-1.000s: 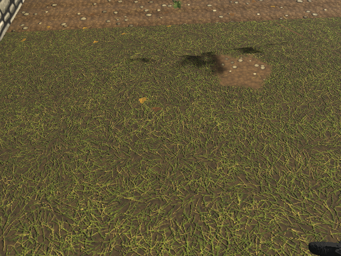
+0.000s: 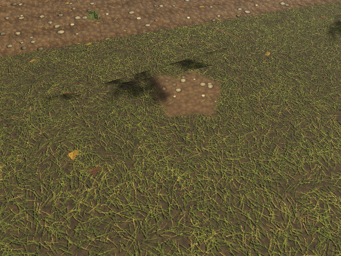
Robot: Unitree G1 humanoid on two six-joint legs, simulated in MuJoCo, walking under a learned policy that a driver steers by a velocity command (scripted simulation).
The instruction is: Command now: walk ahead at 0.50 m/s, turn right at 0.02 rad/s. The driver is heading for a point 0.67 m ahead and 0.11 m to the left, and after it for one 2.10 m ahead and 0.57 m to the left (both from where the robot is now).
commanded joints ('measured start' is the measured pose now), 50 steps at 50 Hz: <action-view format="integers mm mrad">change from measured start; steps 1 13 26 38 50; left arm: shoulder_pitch -58 -5 -420 117 -177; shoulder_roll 156 127 64 179 128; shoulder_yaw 36 11 -5 4 -1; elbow -54 -82 -208 82 18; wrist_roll -1 -65 6 1 27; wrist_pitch -24 -46 -59 -16 30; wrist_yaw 15 17 -56 -66 62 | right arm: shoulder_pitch -22 289 306 560 108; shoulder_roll -10 -167 -42 36 -6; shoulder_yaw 6 -44 3 23 -17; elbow -56 25 34 75 -108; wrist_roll -9 31 18 54 13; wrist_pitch -13 -46 -49 10 97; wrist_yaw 11 67 -21 -5 -61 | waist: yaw -31 -130 -137 9 -54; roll -80 189 24 -302 -144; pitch -18 -93 42 -403 -143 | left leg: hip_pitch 160 769 574 -171 150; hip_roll -35 265 35 -167 -30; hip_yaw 32 -627 -77 -128 -38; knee -140 -592 -489 926 68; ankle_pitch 214 -62 80 -784 -107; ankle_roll -7 352 178 -33 -91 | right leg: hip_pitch -142 -752 -620 715 -86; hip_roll -220 -47 -157 -478 -366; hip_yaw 108 135 72 312 181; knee -122 1118 260 422 -14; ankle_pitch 255 -354 513 1507 252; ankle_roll -157 -24 -1 -186 -164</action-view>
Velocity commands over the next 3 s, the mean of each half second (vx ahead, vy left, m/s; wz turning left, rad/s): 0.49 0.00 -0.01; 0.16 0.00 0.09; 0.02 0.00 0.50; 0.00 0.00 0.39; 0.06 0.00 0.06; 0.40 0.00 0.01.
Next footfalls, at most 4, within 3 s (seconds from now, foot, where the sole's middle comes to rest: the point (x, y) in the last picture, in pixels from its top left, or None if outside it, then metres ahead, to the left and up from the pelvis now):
0.18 left None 0.20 0.17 -0.78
0.72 right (201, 254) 0.54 -0.08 -0.92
1.28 left None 0.48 0.15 -0.92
1.78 right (191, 236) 0.62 -0.04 -0.92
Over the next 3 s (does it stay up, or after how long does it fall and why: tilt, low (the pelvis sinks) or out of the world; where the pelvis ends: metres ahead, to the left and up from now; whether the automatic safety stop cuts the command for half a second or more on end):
stays up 0.74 0.19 -0.17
